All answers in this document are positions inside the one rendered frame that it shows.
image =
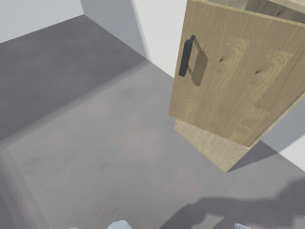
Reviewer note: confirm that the handle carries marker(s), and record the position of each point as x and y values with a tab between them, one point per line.
186	56

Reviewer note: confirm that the cupboard door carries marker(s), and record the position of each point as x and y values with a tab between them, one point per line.
244	69

